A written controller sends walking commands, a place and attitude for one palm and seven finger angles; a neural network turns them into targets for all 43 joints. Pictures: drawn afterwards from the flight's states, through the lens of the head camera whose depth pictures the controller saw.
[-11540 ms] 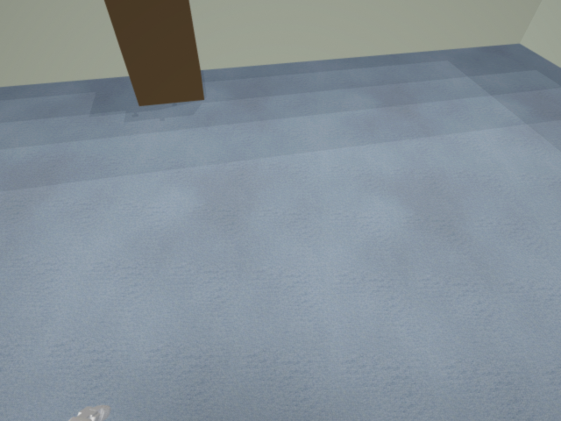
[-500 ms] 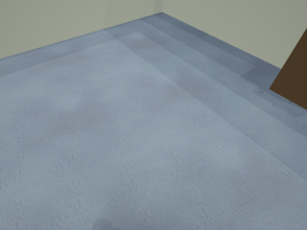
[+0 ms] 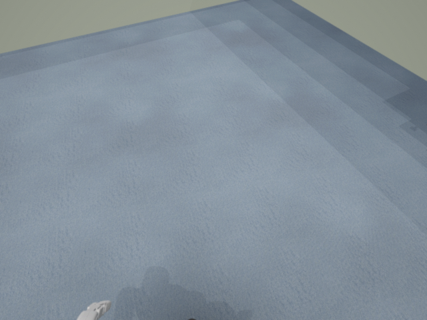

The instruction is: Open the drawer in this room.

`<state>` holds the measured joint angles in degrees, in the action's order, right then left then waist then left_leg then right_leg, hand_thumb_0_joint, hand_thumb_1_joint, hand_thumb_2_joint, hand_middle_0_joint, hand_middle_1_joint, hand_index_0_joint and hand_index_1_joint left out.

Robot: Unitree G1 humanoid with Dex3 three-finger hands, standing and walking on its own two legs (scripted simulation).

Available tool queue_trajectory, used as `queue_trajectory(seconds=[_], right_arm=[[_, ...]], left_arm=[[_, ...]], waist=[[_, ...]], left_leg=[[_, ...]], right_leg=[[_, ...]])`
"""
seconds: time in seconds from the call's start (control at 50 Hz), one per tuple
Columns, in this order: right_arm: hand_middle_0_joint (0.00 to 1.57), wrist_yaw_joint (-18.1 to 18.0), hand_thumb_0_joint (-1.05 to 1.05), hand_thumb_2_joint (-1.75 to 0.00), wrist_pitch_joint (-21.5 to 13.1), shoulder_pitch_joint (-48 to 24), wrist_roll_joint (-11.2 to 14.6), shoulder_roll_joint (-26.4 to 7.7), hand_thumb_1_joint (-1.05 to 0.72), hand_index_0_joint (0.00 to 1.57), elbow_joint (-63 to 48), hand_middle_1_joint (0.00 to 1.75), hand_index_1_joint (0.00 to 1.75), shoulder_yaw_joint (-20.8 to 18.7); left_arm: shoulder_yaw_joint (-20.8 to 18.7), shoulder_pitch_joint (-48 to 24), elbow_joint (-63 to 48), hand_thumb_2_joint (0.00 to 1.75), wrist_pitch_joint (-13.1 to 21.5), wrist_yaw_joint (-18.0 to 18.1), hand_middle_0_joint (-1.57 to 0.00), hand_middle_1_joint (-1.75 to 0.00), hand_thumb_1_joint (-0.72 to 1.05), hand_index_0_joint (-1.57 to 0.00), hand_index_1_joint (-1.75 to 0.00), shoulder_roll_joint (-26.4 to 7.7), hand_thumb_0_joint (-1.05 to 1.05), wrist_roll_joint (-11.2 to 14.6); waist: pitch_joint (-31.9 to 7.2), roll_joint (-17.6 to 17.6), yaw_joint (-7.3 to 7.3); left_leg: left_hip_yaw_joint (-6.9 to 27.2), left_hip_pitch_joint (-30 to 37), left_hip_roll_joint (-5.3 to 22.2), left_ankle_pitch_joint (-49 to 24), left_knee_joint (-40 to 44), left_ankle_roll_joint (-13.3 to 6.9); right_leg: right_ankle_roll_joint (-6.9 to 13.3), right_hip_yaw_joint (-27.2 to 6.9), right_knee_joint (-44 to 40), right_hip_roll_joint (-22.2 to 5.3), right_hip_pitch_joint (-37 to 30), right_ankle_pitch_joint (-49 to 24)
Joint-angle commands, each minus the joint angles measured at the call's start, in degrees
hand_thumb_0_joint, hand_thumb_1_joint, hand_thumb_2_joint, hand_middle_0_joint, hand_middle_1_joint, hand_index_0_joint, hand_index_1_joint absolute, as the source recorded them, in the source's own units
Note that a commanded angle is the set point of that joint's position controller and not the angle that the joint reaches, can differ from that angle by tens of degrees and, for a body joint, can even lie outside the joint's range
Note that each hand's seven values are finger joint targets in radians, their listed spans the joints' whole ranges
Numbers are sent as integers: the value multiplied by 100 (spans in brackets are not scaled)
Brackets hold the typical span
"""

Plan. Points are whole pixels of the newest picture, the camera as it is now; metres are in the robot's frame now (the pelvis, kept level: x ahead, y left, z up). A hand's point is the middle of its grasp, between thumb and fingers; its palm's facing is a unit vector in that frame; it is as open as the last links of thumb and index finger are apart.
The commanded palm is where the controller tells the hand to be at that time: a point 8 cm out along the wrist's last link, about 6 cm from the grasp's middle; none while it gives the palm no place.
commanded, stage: turn or walk to find it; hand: left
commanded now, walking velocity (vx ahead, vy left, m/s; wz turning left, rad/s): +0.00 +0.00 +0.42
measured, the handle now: out of the picture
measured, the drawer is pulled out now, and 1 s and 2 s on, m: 0.00 0.00 0.00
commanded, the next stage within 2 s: none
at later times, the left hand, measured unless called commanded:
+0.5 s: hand out of the picture -0.06 +0.18 -0.18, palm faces +0.27 -0.93 -0.25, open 7.4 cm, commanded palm none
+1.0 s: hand out of the picture -0.01 +0.20 -0.15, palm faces +0.43 -0.86 -0.29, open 7.4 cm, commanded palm none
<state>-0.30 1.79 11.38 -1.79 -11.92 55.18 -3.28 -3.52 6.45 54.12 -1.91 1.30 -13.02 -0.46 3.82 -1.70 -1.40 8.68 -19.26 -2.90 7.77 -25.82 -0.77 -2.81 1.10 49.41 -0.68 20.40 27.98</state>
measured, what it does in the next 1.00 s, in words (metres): steps on the spot, turning left: right foot, then left foot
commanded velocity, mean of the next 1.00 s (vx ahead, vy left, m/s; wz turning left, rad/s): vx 0.00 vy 0.00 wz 0.42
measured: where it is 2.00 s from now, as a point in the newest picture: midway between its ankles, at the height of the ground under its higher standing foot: outside the picture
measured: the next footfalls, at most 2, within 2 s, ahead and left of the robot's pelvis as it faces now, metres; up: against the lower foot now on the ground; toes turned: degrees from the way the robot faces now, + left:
right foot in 0.12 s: +0.01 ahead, -0.14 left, +0.00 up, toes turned +3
left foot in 0.54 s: -0.04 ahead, +0.10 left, +0.00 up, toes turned +20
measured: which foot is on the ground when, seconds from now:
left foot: down 0.00-0.12, up 0.14-0.52, down 0.54-1.00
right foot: up 0.00-0.10, down 0.12-0.54, up 0.56-0.96, down 0.98-1.00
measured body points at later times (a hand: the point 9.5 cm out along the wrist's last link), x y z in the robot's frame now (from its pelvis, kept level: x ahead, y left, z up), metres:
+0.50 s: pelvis -0.02 -0.02 -0.01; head +0.03 -0.01 +0.44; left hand -0.07 +0.23 -0.16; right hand +0.12 -0.26 -0.15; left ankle -0.07 +0.10 -0.72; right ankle -0.03 -0.14 -0.74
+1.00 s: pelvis -0.02 -0.03 -0.01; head +0.02 -0.04 +0.44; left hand -0.03 +0.25 -0.13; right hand +0.15 -0.23 -0.17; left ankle -0.07 +0.09 -0.74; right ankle +0.02 -0.13 -0.74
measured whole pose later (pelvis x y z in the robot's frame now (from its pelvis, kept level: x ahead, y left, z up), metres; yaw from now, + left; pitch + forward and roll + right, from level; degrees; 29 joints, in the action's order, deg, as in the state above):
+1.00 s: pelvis -0.02 -0.03 -0.01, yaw +26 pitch +0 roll +1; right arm 0.5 2.6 10.9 -1.0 -13.2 54.2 -3.9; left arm -2.4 7.8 51.2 -0.6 0.9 -12.3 -0.6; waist 4.0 -1.9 -1.0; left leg 5.2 -16.4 -2.3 16.4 -33.0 0.5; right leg -1.7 4.0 32.3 -1.8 15.0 17.6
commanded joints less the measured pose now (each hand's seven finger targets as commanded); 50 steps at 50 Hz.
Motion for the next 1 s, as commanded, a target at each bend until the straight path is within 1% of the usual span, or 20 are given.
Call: queue_trajectory(seconds=[0.0, 0.06, 0.08, 0.1, 0.12, 0.18, 0.22, 0.36, 0.44, 0.48, 0.5, 0.52, 0.54, 0.6, 0.64, 0.82, 0.92, 0.94, 0.96, 0.98], right_arm=[[20, -36, 0, -90, -12, 210, -15, -1241, -90, 20, -436, 30, 30, -323], [20, 20, 0, -90, 31, -61, 52, -1046, -90, 20, -596, 30, 30, -331], [20, 50, 0, -90, 40, -24, 90, -748, -90, 20, -694, 30, 30, -295], [20, 46, 0, -90, 32, -223, 62, -649, -90, 20, -869, 30, 30, -283], [20, 51, 0, -90, 94, -338, 0, -908, -90, 20, -837, 30, 30, -342], [20, 125, 0, -90, 166, 21, 23, -720, -90, 20, -528, 30, 30, -308], [20, 134, 0, -90, 155, 53, 50, -662, -90, 20, -469, 30, 30, -260], [20, 111, 0, -90, 106, -751, 113, -579, -90, 20, -568, 30, 30, -99], [20, 87, 0, -90, 2, -598, 154, -564, -90, 20, -504, 30, 30, -46], [20, 81, 0, -90, -82, -107, 120, -777, -90, 20, -361, 30, 30, -88], [20, 68, 0, -90, -145, 125, 60, -1335, -90, 20, -345, 30, 30, -207], [20, 52, 0, -90, -105, 437, 102, -1752, -90, 20, -281, 30, 30, -313], [20, -7, 0, -90, -84, 600, 120, -1683, -90, 20, -171, 30, 30, -298], [20, -91, 0, -90, -94, -123, 72, -1229, -90, 20, -335, 30, 30, -180], [20, -83, 0, -90, -132, -219, 87, -1172, -90, 20, -389, 30, 30, -164], [20, -25, 0, -90, -83, -135, 30, -1227, -90, 20, -477, 30, 30, -256], [20, -15, 0, -90, -54, -234, 64, -1185, -90, 20, -571, 30, 30, -295], [20, 10, 0, -90, -71, -206, 105, -1033, -90, 20, -583, 30, 30, -288], [20, 43, 0, -90, -89, -60, 148, -647, -90, 20, -664, 30, 30, -225], [20, 23, 0, -90, -44, -237, 114, -592, -90, 20, -782, 30, 30, -212]], left_arm=[[-70, 407, -430, 90, 71, 19, -20, -30, 90, -20, -30, -369, 0, 25], [-157, 1003, -317, 90, 129, 49, -20, -30, 90, -20, -30, -699, 0, -3], [-250, 1057, -356, 90, 158, 78, -20, -30, 90, -20, -30, -1136, 0, -84], [-284, 715, -554, 90, 131, 76, -20, -30, 90, -20, -30, -1465, 0, -133], [-275, 477, -666, 90, 159, 102, -20, -30, 90, -20, -30, -1303, 0, -87], [-116, -124, -723, 90, 215, 68, -20, -30, 90, -20, -30, -869, 0, -86], [-86, 191, -656, 90, 259, 57, -20, -30, 90, -20, -30, -835, 0, -88], [-148, 1227, -288, 90, 237, 70, -20, -30, 90, -20, -30, -1107, 0, -130], [-203, 1181, -174, 90, 200, 74, -20, -30, 90, -20, -30, -1228, 0, -135], [-208, 1019, -186, 90, 176, 61, -20, -30, 90, -20, -30, -1181, 0, -42], [-170, 1133, -316, 90, 147, 29, -20, -30, 90, -20, -30, -933, 0, 5], [-30, 1035, -487, 90, 132, 11, -20, -30, 90, -20, -30, -563, 0, -16], [-8, 689, -494, 90, 31, 82, -20, -30, 90, -20, -30, -619, 0, -44], [-76, 476, -322, 90, 35, 7, -20, -30, 90, -20, -30, -622, 0, -20], [-77, 595, -242, 90, 38, -42, -20, -30, 90, -20, -30, -602, 0, -29], [-51, 252, -548, 90, 18, -34, -20, -30, 90, -20, -30, -484, 0, -22], [-73, 774, -491, 90, 153, -2, -20, -30, 90, -20, -30, -547, 0, 7], [-109, 987, -461, 90, 215, 19, -20, -30, 90, -20, -30, -756, 0, -20], [-195, 1117, -436, 90, 276, 69, -20, -30, 90, -20, -30, -1223, 0, -110], [-201, 1145, -482, 90, 263, 60, -20, -30, 90, -20, -30, -1434, 0, -101]], waist=[[-848, -732, 34], [-831, -421, 330], [-710, 768, 386], [-321, 1770, 419], [-106, 1598, 348], [171, 907, -119], [-24, 1112, -22], [-331, 1327, 456], [-633, 1423, 374], [-910, 1039, 48], [-1233, -329, -45], [-1242, -1514, -166], [-1229, -1230, -285], [-514, -795, -6], [-548, -529, 74], [-412, -729, -5], [-719, -638, 267], [-806, -253, 350], [-974, 1153, 369], [-716, 1669, 465]], left_leg=[[1727, 787, 1239, -850, 675, -838], [1269, -399, 658, 338, 230, -296], [494, -1436, 106, 1313, -833, 54], [-345, -1791, -275, 2223, -2250, 284], [-140, -1600, 48, 2264, -3217, 228], [-452, -1359, 241, 1513, -4326, 319], [-649, -1350, 261, 1351, -4272, 423], [-1067, -958, 340, 1911, -2626, 470], [-1363, -158, 259, 1582, -998, 343], [-1324, 1119, 395, 47, 443, 200], [-12, 2358, 1540, -1732, 496, -261], [1148, 2781, 2724, -4245, 292, -1054], [866, 2377, 2679, -4087, 228, -1223], [244, 1643, 1937, -3277, 338, -985], [48, 1585, 1721, -3008, 424, -862], [637, 1098, 1590, -1983, 511, -941], [778, 661, 1238, -1914, -128, -612], [597, 236, 975, -1192, -514, -340], [-227, -807, 283, 587, -1531, 66], [-523, -1171, -87, 2714, -2673, 235]], right_leg=[[-1, -32, -1122, 111, -364, -281], [87, -106, -2937, -158, -1916, -1293], [458, -1274, -3527, -1342, -2392, -429], [1039, -2315, -3875, -2545, -1629, -359], [1184, -2242, -3904, -2604, -769, -602], [977, -715, -3273, -1707, -529, -2270], [910, -302, -3023, -1570, -957, -3250], [1073, -171, -2570, -1800, -1951, -5055], [920, 19, -2097, -1806, -2105, -5364], [480, 437, -1310, -1604, -1494, -4736], [87, 796, -270, -1085, -144, -2814], [-146, 667, 686, -601, 1005, 935], [-126, 153, 1158, -629, 909, 1039], [-178, 17, 1547, -627, 1039, 50], [-206, 71, 1378, -573, 901, -252], [-211, 131, -100, -306, 350, -232], [-107, 261, -2224, -127, -968, -1401], [-43, -1, -2885, -445, -1651, -2006], [375, -1203, -3105, -1767, -2438, -2789], [1035, -1823, -3144, -2716, -1946, -3683]])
